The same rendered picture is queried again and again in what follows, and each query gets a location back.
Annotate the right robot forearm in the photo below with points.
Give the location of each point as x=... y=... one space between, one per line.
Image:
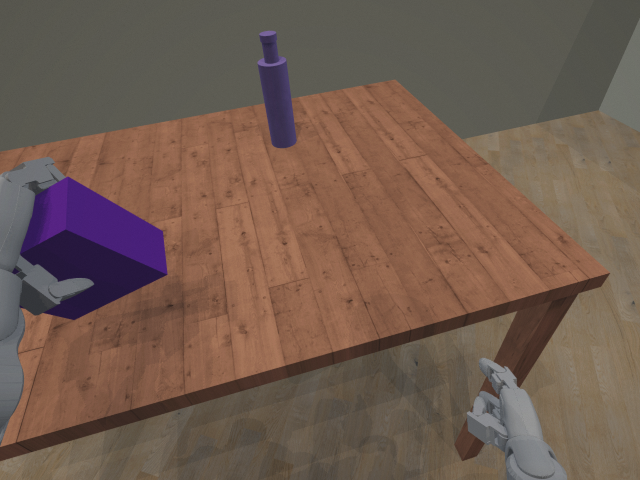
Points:
x=530 y=458

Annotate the left robot forearm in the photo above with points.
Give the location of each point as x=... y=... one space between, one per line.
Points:
x=12 y=328

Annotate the sponge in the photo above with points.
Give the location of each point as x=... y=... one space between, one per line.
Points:
x=76 y=233

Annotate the table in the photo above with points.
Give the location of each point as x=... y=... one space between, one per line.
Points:
x=379 y=227

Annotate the left robot hand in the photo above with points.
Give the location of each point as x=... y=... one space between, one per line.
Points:
x=41 y=291

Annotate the right robot hand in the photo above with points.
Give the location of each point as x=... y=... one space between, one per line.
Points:
x=513 y=414

